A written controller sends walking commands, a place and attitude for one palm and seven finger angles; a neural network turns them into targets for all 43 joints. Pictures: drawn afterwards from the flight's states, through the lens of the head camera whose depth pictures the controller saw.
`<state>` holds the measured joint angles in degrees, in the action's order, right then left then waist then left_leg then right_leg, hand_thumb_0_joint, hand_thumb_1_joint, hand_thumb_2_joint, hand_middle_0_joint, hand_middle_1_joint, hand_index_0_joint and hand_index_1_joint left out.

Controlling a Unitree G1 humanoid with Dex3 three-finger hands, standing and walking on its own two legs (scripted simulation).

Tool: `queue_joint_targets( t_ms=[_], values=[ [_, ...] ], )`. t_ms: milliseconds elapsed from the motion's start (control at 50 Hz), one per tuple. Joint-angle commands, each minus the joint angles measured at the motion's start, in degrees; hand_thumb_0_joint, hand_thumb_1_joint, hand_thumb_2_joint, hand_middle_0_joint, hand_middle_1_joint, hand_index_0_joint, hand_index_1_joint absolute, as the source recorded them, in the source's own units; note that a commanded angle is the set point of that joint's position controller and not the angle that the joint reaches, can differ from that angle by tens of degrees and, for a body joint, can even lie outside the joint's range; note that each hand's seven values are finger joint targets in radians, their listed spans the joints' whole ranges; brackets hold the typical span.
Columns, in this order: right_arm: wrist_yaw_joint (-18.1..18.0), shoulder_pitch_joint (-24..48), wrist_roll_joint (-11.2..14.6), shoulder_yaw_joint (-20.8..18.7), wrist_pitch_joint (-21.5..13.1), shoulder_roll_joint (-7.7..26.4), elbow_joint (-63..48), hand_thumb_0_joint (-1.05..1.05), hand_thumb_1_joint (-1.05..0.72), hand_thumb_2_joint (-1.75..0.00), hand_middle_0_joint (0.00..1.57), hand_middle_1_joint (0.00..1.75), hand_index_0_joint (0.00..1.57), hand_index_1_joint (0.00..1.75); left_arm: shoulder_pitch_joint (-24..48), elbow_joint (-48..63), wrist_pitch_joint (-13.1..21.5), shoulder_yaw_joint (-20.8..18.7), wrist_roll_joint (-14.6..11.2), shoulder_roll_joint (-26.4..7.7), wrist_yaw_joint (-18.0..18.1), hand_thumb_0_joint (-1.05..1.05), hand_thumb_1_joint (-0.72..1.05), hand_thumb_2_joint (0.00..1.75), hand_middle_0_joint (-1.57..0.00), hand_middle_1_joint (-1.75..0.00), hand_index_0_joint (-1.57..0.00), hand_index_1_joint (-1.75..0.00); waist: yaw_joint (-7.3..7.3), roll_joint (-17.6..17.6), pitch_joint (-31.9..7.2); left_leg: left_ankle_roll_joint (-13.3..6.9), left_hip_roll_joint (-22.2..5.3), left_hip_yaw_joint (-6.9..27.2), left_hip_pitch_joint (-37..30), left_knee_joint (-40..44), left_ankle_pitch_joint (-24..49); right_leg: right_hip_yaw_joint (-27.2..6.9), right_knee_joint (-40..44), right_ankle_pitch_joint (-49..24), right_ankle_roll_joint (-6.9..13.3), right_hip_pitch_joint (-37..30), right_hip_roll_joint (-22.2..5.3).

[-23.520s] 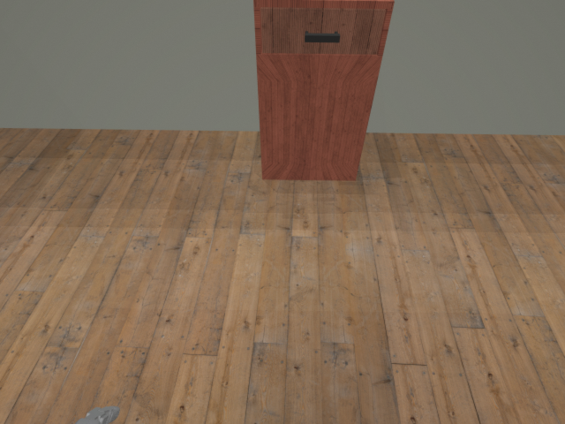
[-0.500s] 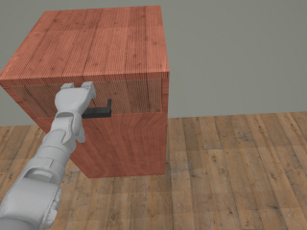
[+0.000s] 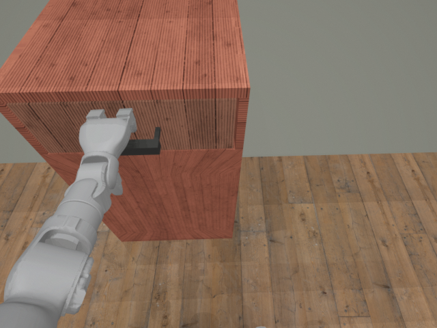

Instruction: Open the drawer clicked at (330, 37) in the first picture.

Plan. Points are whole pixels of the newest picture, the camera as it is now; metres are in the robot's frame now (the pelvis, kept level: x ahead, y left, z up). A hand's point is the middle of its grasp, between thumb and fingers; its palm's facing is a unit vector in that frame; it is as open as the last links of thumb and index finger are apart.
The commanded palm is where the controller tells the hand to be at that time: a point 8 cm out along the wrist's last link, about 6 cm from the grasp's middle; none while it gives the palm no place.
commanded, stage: lower the fingers behind the handle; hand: left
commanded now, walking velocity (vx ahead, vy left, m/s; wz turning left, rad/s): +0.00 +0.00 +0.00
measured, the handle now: (130, 139) +0.49 +0.20 +0.02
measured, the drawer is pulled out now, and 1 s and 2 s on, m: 0.00 0.00 0.00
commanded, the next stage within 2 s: lift the fingers back up to retry in 0.74 s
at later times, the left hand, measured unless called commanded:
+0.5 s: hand (116, 156) +0.44 +0.22 +0.02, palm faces -0.01 +0.04 -1.00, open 13.8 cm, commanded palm +0.42 +0.21 +0.05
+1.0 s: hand (115, 156) +0.44 +0.22 +0.03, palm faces -0.04 +0.00 -1.00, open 13.8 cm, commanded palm +0.42 +0.21 +0.08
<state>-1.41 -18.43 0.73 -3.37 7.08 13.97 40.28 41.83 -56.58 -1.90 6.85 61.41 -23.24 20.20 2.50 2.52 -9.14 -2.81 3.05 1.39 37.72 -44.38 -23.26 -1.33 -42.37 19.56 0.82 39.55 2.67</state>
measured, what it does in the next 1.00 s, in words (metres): stands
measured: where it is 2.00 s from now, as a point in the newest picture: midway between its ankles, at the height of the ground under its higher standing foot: outside the picture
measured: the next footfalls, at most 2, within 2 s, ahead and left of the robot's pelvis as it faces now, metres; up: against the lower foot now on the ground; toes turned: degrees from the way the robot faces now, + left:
none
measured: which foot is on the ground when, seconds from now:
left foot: down 0.00-1.00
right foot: down 0.00-1.00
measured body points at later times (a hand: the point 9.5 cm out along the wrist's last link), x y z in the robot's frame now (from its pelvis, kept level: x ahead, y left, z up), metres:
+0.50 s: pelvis -0.02 -0.01 -0.01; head +0.07 -0.01 +0.43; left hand +0.44 +0.22 +0.08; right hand +0.04 -0.27 -0.14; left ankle -0.03 +0.09 -0.71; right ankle +0.00 -0.11 -0.71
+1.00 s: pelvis -0.01 +0.00 -0.01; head +0.07 -0.01 +0.43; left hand +0.44 +0.22 +0.08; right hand +0.03 -0.27 -0.14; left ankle -0.03 +0.09 -0.71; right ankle +0.00 -0.11 -0.71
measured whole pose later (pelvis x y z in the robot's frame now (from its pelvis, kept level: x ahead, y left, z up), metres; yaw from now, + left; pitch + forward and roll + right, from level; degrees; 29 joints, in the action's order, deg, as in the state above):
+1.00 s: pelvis -0.01 +0.00 -0.01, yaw +0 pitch +18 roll -1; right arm -2.3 -19.8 1.3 -2.4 6.9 14.2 37.9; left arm 41.6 -54.8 0.8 5.7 60.9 -26.2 17.4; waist 3.2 2.4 -9.4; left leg -2.5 2.5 1.2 41.8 -48.0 -24.0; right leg -1.2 -45.7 19.9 1.1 43.7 3.2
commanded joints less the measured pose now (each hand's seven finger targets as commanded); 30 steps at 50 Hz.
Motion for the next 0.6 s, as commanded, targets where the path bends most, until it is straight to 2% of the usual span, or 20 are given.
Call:
queue_joint_targets(
  t_ms=[0,40,60,80,100,120,160,180,260,300,320,340,380,420,460,480,500,520,540,580],
  values=[
    [-0.9,-4.0,-0.1,-2.3,-0.9,9.0,-5.4,0.00,-0.90,-0.90,0.20,0.30,0.20,0.30,19.5,4.5,0.7,-0.7,-0.2,-7.4,-2.2,0.00,-0.50,0.30,-0.30,-1.20,-0.30,-1.20,3.14,-4.2,-13.9,0.2,-1.6,-0.8,-9.1,4.7,20.0,1.9,4.9,-14.9,1.9,-9.4,0.4],
    [-1.1,-4.0,0.0,-2.1,-0.9,9.0,-5.6,0.00,-0.90,-0.90,0.20,0.30,0.20,0.30,19.9,4.1,1.6,-0.7,0.3,-8.4,-2.8,0.00,-0.50,0.30,-0.30,-1.20,-0.30,-1.20,3.45,-4.0,-11.1,0.1,-1.5,-0.6,-7.3,4.8,16.5,1.8,5.2,-12.0,2.1,-7.7,0.3],
    [-1.1,-4.1,-0.1,-2.0,-1.0,9.1,-5.7,0.00,-0.90,-0.90,0.20,0.30,0.20,0.30,20.4,4.4,2.3,-1.5,0.5,-9.1,-2.8,0.00,-0.50,0.30,-0.30,-1.20,-0.30,-1.20,3.17,-3.4,-11.3,0.1,-1.4,-0.5,-6.9,4.7,16.7,1.8,4.9,-11.9,2.3,-7.8,0.2],
    [-1.1,-4.2,-0.1,-2.0,-1.1,8.9,-6.1,0.00,-0.90,-0.90,0.20,0.30,0.20,0.30,20.7,5.2,2.9,-0.5,0.8,-8.2,-2.9,0.00,-0.50,0.30,-0.30,-1.20,-0.30,-1.20,3.36,-2.7,-11.6,0.1,-1.4,-0.6,-7.0,4.3,16.4,1.8,4.5,-11.5,2.2,-7.1,0.3],
    [-1.2,-4.3,-0.2,-2.1,-1.1,8.8,-6.2,0.00,-0.90,-0.90,0.20,0.30,0.20,0.30,19.4,4.9,3.4,-2.0,1.0,-9.5,-2.8,0.00,-0.50,0.30,-0.30,-1.20,-0.30,-1.20,2.69,-2.6,-12.6,0.2,-1.5,-0.5,-6.9,4.0,16.3,1.7,3.8,-11.2,2.3,-7.1,0.3],
    [-1.1,-4.3,-0.2,-2.1,-1.2,8.5,-6.5,0.00,-0.90,-0.90,0.20,0.30,0.20,0.30,18.8,5.1,3.6,0.4,0.7,-6.4,-2.9,0.00,-0.50,0.30,-0.30,-1.20,-0.30,-1.20,3.15,-2.1,-13.0,0.2,-1.5,-0.6,-7.5,3.6,16.6,1.8,3.8,-11.3,2.3,-6.1,0.4],
    [-0.7,-5.0,-0.4,-2.4,-1.6,8.4,-6.4,0.00,-0.90,-0.90,0.20,0.30,0.20,0.30,19.3,5.3,4.4,0.8,-0.1,-5.0,-3.1,0.00,-0.50,0.30,-0.30,-1.20,-0.30,-1.20,3.44,-1.7,-13.3,0.3,-1.6,-0.3,-7.4,2.8,16.7,2.1,3.2,-10.7,2.4,-4.8,0.4],
    [-0.7,-5.4,-0.4,-2.4,-1.6,8.6,-6.4,0.00,-0.90,-0.90,0.20,0.30,0.20,0.30,18.2,5.1,4.7,-1.1,-0.1,-7.2,-2.9,0.00,-0.50,0.30,-0.30,-1.20,-0.30,-1.20,2.89,-2.7,-14.5,0.2,-1.6,-0.4,-6.8,2.4,16.6,1.9,2.5,-11.2,2.3,-5.4,0.5],
    [-0.5,-5.9,-0.4,-2.5,-1.9,8.6,-6.3,0.00,-0.90,-0.90,0.20,0.30,0.20,0.30,17.9,3.9,4.4,0.5,-0.4,-4.9,-2.4,0.00,-0.50,0.30,-0.30,-1.20,-0.30,-1.20,3.58,-4.0,-14.5,0.2,-1.5,-0.4,-4.8,1.3,15.5,2.0,1.8,-11.0,2.1,-4.2,0.5],
    [-0.4,-6.0,-0.3,-2.6,-1.8,8.7,-6.2,0.00,-0.90,-0.90,0.20,0.30,0.20,0.30,16.8,2.9,3.8,-0.1,0.3,-5.7,-1.8,0.00,-0.50,0.30,-0.30,-1.20,-0.30,-1.20,3.40,-4.3,-14.1,0.2,-1.6,-0.4,-3.9,0.8,14.2,2.0,1.5,-9.8,2.1,-2.9,0.6],
    [-0.4,-5.9,-0.3,-2.5,-1.8,8.9,-6.0,0.00,-0.90,-0.90,0.20,0.30,0.20,0.30,18.6,3.5,3.6,0.5,0.4,-5.5,-1.6,0.00,-0.50,0.30,-0.30,-1.20,-0.30,-1.20,4.00,-4.3,-14.0,0.1,-1.6,-0.4,-3.5,0.6,13.6,1.9,1.4,-9.5,2.0,-2.4,0.5],
    [-0.4,-5.9,-0.3,-2.5,-1.8,8.7,-6.1,0.00,-0.90,-0.90,0.20,0.30,0.20,0.30,18.5,4.1,3.3,0.2,0.2,-5.8,-1.4,0.00,-0.50,0.30,-0.30,-1.20,-0.30,-1.20,3.55,-3.7,-14.9,0.1,-1.5,-0.6,-3.6,0.6,13.5,1.7,1.4,-9.4,2.0,-3.0,0.5],
    [-0.3,-6.2,-0.3,-2.5,-1.8,8.8,-5.9,0.00,-0.90,-0.90,0.20,0.30,0.20,0.30,20.7,4.5,2.9,-0.2,0.1,-6.7,-1.2,0.00,-0.50,0.30,-0.30,-1.20,-0.30,-1.20,3.90,-2.8,-15.9,0.1,-1.5,-0.3,-4.1,0.5,13.8,1.8,1.1,-9.5,2.0,-3.0,0.5],
    [-0.4,-6.1,-0.2,-2.4,-1.7,8.7,-6.1,0.00,-0.90,-0.90,0.20,0.30,0.20,0.30,19.9,4.5,2.2,-0.7,-0.3,-7.3,-1.2,0.00,-0.50,0.30,-0.30,-1.20,-0.30,-1.20,3.67,-3.3,-16.8,0.0,-1.3,-0.7,-3.7,0.4,13.6,1.6,1.3,-10.2,1.8,-4.6,0.4],
    [-0.6,-6.0,-0.2,-2.3,-1.6,8.9,-6.1,0.00,-0.90,-0.90,0.20,0.30,0.20,0.30,20.6,3.8,1.8,-1.0,-0.7,-8.0,-1.5,0.00,-0.50,0.30,-0.30,-1.20,-0.30,-1.20,3.90,-3.5,-15.8,0.0,-1.3,-0.5,-3.1,0.8,12.8,1.6,1.8,-9.6,1.9,-4.7,0.4],
    [-0.6,-6.1,-0.1,-2.1,-1.7,8.8,-6.1,0.00,-0.90,-0.90,0.20,0.30,0.20,0.30,20.7,3.4,1.7,0.3,-0.8,-6.7,-1.7,0.00,-0.50,0.30,-0.30,-1.20,-0.30,-1.20,4.32,-3.8,-14.9,-0.1,-1.3,-0.6,-3.0,1.0,11.8,1.7,1.9,-8.7,1.7,-4.0,0.4],
    [-0.7,-5.9,0.0,-2.1,-1.7,8.8,-6.1,0.00,-0.90,-0.90,0.20,0.30,0.20,0.30,20.2,3.7,1.8,-1.1,-0.8,-8.2,-1.8,0.00,-0.50,0.30,-0.30,-1.20,-0.30,-1.20,3.85,-4.1,-15.0,-0.2,-1.3,-0.6,-2.7,1.0,11.9,1.5,1.9,-8.9,1.7,-4.5,0.4],
    [-0.8,-5.7,0.0,-2.0,-1.7,8.7,-6.4,0.00,-0.90,-0.90,0.20,0.30,0.20,0.30,19.2,3.6,1.7,-0.6,-0.8,-7.7,-1.9,0.00,-0.50,0.30,-0.30,-1.20,-0.30,-1.20,3.57,-3.3,-15.2,-0.2,-1.2,-0.9,-2.7,1.1,12.0,1.4,2.0,-9.2,1.7,-5.2,0.3],
    [-0.8,-5.8,0.0,-1.9,-1.7,8.7,-6.4,0.00,-0.90,-0.90,0.20,0.30,0.20,0.30,19.8,3.5,1.6,0.0,-0.9,-7.3,-2.2,0.00,-0.50,0.30,-0.30,-1.20,-0.30,-1.20,4.08,-4.0,-14.6,-0.2,-1.2,-0.9,-2.5,1.2,11.1,1.4,2.4,-8.5,1.6,-4.9,0.3],
    [-1.0,-5.9,0.0,-1.9,-1.8,8.8,-6.4,0.00,-0.90,-0.90,0.20,0.30,0.20,0.30,19.8,3.7,2.1,-0.7,-1.0,-8.3,-2.7,0.00,-0.50,0.30,-0.30,-1.20,-0.30,-1.20,3.88,-3.8,-14.8,-0.3,-1.2,-0.9,-2.3,1.2,11.2,1.3,2.3,-8.8,1.6,-5.4,0.2]
  ],
)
